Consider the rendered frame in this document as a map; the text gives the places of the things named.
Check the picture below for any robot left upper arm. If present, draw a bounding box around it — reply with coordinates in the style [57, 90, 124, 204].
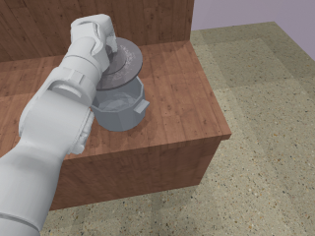
[0, 89, 95, 236]

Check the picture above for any lid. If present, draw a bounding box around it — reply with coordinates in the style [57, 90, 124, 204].
[95, 36, 143, 91]

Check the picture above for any robot left forearm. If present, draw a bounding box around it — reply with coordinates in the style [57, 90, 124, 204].
[19, 19, 110, 137]

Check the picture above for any pot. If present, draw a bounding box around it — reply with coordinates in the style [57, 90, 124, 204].
[91, 76, 150, 132]

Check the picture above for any left robot hand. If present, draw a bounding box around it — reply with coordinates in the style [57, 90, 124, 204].
[71, 14, 118, 66]

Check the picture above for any knob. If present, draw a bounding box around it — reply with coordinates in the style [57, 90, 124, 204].
[105, 44, 114, 61]

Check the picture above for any table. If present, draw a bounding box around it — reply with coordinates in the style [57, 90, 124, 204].
[0, 0, 232, 211]

